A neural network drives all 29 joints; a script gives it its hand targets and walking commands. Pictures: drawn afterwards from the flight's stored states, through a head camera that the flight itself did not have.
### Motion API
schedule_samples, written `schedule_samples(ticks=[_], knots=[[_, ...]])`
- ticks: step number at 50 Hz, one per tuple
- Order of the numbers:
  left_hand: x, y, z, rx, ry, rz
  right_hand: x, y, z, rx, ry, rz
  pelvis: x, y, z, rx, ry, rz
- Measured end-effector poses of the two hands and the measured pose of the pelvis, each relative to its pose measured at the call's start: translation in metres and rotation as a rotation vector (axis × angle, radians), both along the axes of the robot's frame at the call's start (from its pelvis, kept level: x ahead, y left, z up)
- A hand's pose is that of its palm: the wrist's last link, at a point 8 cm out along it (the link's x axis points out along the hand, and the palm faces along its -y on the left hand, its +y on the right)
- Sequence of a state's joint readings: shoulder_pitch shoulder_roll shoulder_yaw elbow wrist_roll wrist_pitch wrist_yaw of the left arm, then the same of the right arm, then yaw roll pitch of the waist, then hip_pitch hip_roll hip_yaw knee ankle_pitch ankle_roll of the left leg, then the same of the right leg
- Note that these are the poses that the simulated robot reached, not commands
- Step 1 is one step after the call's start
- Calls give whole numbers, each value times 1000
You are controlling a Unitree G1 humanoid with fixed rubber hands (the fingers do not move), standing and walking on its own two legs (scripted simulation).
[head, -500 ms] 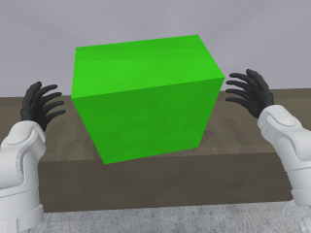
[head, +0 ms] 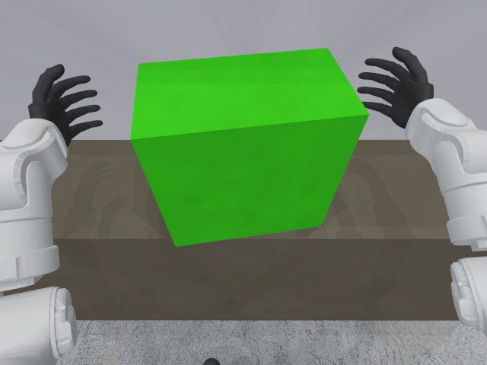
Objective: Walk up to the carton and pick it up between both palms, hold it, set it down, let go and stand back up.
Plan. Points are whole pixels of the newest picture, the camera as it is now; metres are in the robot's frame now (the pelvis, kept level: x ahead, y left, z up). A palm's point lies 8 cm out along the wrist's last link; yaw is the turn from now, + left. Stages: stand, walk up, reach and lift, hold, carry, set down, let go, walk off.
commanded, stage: reach and lift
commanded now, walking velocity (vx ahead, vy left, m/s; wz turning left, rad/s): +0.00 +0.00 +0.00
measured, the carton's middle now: (243, 157) +0.43 +0.04 +0.08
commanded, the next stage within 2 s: none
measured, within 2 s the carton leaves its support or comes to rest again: neither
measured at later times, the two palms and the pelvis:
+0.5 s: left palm (56, 118) +0.39 +0.30 +0.20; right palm (398, 94) +0.46 -0.19 +0.20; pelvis +0.01 +0.01 +0.00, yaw +1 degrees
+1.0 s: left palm (91, 161) +0.39 +0.29 +0.11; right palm (369, 137) +0.46 -0.17 +0.11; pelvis +0.01 +0.00 +0.00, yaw +1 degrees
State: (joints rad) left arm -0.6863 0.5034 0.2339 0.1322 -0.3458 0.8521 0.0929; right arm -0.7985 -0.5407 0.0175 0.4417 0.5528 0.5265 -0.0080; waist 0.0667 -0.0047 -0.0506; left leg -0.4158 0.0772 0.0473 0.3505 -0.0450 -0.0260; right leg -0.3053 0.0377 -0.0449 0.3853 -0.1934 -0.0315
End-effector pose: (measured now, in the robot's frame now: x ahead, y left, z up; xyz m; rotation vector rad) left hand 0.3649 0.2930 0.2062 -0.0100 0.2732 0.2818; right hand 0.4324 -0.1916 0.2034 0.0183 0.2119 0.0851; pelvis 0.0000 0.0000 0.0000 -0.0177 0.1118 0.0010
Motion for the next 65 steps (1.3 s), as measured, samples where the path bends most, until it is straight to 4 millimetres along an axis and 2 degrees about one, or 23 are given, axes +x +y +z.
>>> schedule_samples(ticks=[12,18,23,33,38,49,58,65], knots=[[19,6,23,10,-11,0,22,6,25,9,-9,-1,1,4,-1,-8,29,10],[27,8,24,12,-4,1,31,7,27,11,2,-8,2,6,0,-9,28,11],[27,10,5,13,19,1,32,6,8,6,31,-17,5,6,1,-8,12,12],[11,2,-65,-9,85,-16,20,13,-60,-4,73,-16,10,4,0,-7,22,19],[11,-4,-81,-14,83,-18,20,18,-79,-10,66,-15,10,3,-2,-10,59,23],[21,-5,-94,-21,60,-9,28,20,-92,-25,57,-29,14,0,-2,-8,92,26],[15,-10,-112,-16,55,-21,25,21,-99,-27,39,-38,20,-1,-1,-6,76,30],[16,-15,-116,-17,49,-25,26,26,-102,-24,38,-38,22,-2,-1,-6,78,29]])
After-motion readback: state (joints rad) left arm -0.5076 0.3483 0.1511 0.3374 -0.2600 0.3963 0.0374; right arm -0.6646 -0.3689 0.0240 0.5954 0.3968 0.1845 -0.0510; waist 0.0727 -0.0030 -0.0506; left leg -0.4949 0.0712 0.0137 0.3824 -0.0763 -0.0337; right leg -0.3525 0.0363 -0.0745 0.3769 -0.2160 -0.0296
